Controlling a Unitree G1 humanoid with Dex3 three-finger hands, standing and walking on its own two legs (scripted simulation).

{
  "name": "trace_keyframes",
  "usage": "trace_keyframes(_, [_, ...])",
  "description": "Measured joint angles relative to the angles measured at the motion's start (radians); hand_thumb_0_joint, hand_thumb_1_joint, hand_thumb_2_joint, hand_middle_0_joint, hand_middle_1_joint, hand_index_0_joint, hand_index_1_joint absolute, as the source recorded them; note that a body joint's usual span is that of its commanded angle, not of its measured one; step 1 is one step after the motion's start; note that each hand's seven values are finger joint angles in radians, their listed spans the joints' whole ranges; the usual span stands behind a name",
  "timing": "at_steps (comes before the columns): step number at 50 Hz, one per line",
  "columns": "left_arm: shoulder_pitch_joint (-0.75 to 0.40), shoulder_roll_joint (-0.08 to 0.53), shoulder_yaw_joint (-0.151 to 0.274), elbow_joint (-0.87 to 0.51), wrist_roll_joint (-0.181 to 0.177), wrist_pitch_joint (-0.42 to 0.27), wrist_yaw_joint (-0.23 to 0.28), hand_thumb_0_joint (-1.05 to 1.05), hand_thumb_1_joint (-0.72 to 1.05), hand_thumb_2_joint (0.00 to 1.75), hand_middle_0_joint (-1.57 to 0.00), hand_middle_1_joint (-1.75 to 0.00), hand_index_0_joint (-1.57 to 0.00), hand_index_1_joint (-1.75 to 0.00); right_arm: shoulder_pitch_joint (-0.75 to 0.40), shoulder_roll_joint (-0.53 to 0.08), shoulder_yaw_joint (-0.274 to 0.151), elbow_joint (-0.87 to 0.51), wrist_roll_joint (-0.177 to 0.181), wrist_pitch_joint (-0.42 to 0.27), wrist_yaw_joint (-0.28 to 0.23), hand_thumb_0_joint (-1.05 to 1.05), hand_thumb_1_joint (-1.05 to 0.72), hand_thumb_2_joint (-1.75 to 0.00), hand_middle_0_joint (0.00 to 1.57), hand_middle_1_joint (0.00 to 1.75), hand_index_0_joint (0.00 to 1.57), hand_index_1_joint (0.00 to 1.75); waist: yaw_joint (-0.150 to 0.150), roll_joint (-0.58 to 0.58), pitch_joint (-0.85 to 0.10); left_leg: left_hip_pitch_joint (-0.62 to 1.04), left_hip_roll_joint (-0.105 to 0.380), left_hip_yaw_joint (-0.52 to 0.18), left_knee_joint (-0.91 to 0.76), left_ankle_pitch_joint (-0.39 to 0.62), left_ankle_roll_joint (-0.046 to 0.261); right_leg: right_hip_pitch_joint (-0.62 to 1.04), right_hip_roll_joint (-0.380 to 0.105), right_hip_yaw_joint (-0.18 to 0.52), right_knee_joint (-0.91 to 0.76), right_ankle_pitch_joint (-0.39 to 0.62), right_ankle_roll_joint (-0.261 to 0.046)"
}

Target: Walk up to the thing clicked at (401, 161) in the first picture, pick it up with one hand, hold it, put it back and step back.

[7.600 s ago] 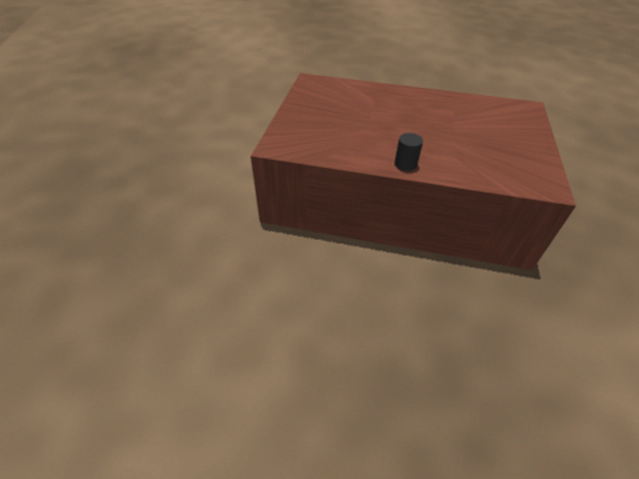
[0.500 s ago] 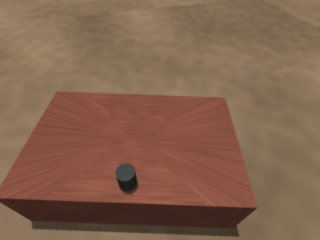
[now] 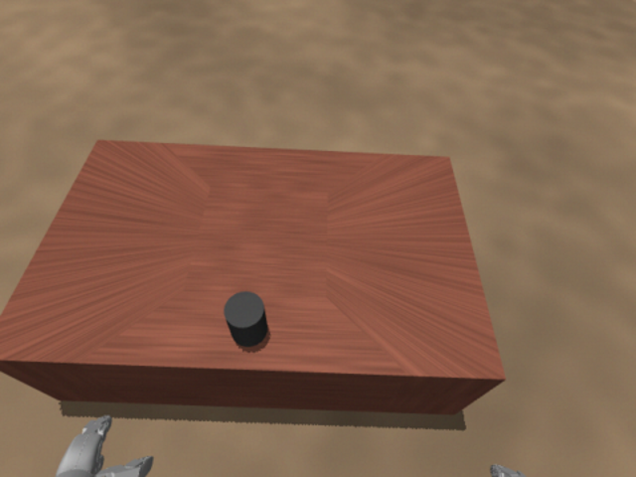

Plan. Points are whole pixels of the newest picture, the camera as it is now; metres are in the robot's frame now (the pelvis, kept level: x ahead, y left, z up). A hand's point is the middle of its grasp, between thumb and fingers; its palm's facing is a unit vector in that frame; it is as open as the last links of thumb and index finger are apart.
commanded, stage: go down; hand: left
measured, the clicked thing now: (246, 319) +0.48 +0.15 -0.36
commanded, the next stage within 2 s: none
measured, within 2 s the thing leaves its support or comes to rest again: neither
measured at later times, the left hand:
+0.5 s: hand (117, 467) +0.17 +0.27 -0.14, palm faces +0.05 -0.94 -0.33, open 17.0 cm
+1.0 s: hand (113, 471) +0.16 +0.27 -0.13, palm faces +0.05 -0.94 -0.33, open 17.5 cm
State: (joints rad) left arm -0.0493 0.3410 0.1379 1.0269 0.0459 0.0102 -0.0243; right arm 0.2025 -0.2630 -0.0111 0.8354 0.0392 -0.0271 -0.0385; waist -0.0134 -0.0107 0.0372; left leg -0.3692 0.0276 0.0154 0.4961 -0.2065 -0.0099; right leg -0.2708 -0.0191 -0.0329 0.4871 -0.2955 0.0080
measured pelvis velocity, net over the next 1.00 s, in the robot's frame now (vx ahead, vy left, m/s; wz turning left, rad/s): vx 0.02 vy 0.00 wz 0.01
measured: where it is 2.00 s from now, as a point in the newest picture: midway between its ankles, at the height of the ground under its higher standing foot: outside the picture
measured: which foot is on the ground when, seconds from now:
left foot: down 0.00-1.00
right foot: down 0.00-1.00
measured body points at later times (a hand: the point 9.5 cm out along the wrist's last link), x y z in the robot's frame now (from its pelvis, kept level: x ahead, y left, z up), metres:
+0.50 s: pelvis +0.02 +0.00 -0.02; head +0.07 +0.01 +0.43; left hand +0.17 +0.32 -0.12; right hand +0.17 -0.26 -0.12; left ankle +0.03 +0.13 -0.74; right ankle -0.03 -0.12 -0.74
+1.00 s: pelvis +0.02 +0.00 -0.05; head +0.06 +0.01 +0.40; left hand +0.16 +0.32 -0.11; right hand +0.17 -0.25 -0.13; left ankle +0.03 +0.13 -0.74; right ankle -0.03 -0.12 -0.74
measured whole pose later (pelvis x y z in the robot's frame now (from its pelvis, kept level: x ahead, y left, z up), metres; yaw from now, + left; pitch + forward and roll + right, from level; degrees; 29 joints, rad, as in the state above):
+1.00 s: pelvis +0.02 +0.00 -0.05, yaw +1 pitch +12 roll -2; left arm 0.35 0.38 0.20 0.22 0.01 0.48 -0.12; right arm 0.26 -0.24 0.00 0.58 0.03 -0.15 -0.14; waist -0.03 0.03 -0.15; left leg -0.72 0.05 -0.03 0.96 -0.46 -0.01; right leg -0.58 0.00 -0.06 0.90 -0.53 0.01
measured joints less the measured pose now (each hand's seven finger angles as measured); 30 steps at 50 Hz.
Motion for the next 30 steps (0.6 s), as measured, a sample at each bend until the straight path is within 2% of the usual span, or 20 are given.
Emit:
trace_keyframes(3, [0.027, 0.006, 0.025, -0.082, 0.018, 0.059, -0.007, 0.01, 0.38, 0.42, -0.05, -0.11, -0.06, -0.1, 0.036, 0.023, -0.004, -0.045, 0.003, 0.007, -0.002, 0.01, -0.99, -0.92, 0.21, 0.3, 0.2, 0.3, -0.008, -0.001, -0.025, -0.011, 0.005, 0.006, 0.015, -0.013, -0.001, -0.013, 0.004, 0.007, 0.011, -0.008, -0.001])
trace_keyframes(8, [0.089, 0.005, 0.012, -0.185, 0.013, 0.182, -0.011, 0.01, 0.11, 0.26, -0.04, -0.08, -0.05, -0.07, 0.067, 0.021, 0.003, -0.105, 0.011, 0.005, -0.009, 0.01, -0.96, -0.91, 0.21, 0.3, 0.2, 0.3, -0.018, 0.017, -0.057, -0.022, 0.004, 0.01, 0.044, -0.037, 0.001, -0.02, 0.002, 0.011, 0.031, -0.027, 0.003])
trace_keyframes(12, [0.131, -0.005, 0.013, -0.249, 0.002, 0.25, -0.02, 0.01, -0.1, 0.19, -0.04, -0.07, -0.05, -0.06, 0.06, 0.014, 0.003, -0.143, 0.012, -0.016, -0.014, 0.01, -0.93, -0.9, 0.21, 0.3, 0.2, 0.3, -0.016, 0.025, -0.064, -0.053, 0.002, 0.01, 0.083, -0.059, 0.004, -0.05, -0.001, 0.011, 0.07, -0.049, 0.005])
trace_keyframes(19, [0.181, -0.006, 0.034, -0.371, 0.002, 0.28, -0.04, 0.0, -0.36, 0.12, -0.05, -0.07, -0.05, -0.07, 0.037, 0.009, 0.004, -0.171, 0.0, -0.065, -0.033, 0.01, -0.88, -0.89, 0.21, 0.3, 0.2, 0.3, -0.002, 0.013, -0.075, -0.124, 0.002, -0.003, 0.174, -0.106, 0.001, -0.115, -0.002, 0.001, 0.161, -0.101, 0.004])
trace_keyframes(30, [0.266, 0.027, 0.049, -0.533, -0.008, 0.352, -0.083, 0.0, -0.48, 0.09, -0.06, -0.08, -0.05, -0.08, 0.026, 0.009, 0.014, -0.2, -0.011, -0.096, -0.069, 0.01, -0.85, -0.88, 0.21, 0.3, 0.2, 0.3, -0.011, 0.023, -0.132, -0.197, 0.011, -0.02, 0.287, -0.175, -0.004, -0.173, 0.006, -0.012, 0.253, -0.165, 0.001])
